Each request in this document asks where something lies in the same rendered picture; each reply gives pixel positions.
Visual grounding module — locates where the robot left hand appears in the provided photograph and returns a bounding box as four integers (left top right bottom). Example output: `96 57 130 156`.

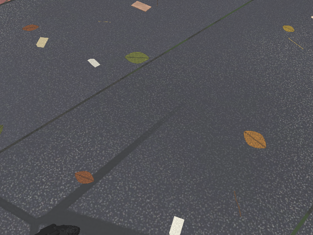
34 223 80 235

